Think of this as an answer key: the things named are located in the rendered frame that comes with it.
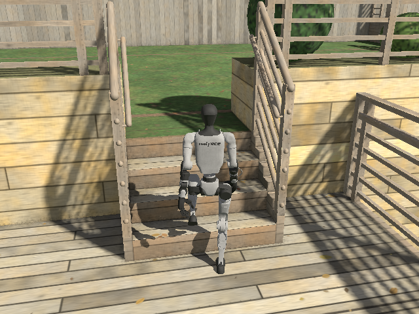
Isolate stairs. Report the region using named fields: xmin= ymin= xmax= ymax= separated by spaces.
xmin=126 ymin=132 xmax=276 ymax=260

